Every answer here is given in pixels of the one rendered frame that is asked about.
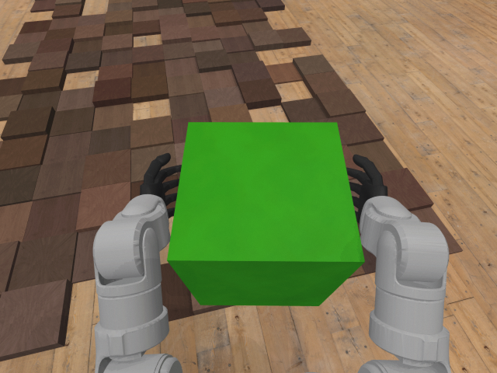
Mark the robot left forearm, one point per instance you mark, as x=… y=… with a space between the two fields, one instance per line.
x=128 y=281

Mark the carton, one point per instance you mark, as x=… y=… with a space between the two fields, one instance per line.
x=264 y=214

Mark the robot right hand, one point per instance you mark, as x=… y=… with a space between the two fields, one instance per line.
x=372 y=183

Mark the left robot upper arm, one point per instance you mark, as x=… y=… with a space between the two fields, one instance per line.
x=148 y=363

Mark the robot right forearm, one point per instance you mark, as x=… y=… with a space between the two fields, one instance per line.
x=411 y=278

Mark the robot left hand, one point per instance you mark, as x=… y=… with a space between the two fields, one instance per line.
x=154 y=177

